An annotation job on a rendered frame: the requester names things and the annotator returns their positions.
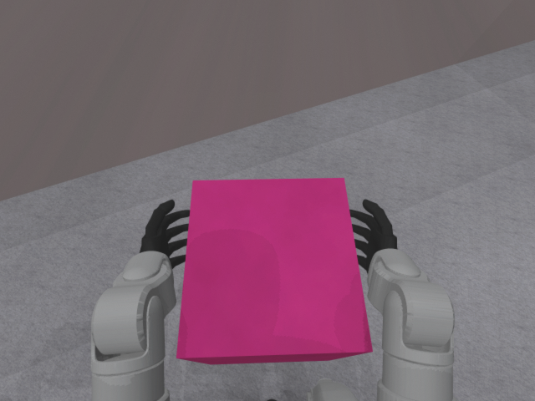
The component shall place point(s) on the left robot hand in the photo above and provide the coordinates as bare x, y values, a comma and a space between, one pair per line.
157, 235

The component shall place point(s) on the carton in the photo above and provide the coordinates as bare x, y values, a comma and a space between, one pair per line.
271, 274

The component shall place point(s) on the right robot forearm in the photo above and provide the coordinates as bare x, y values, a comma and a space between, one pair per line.
418, 330

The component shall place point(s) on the right robot thigh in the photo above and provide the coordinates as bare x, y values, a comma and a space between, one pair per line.
330, 391

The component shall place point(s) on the right robot hand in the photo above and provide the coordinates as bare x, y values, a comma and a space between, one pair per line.
379, 237

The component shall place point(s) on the left robot forearm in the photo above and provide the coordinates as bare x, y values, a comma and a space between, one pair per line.
128, 333

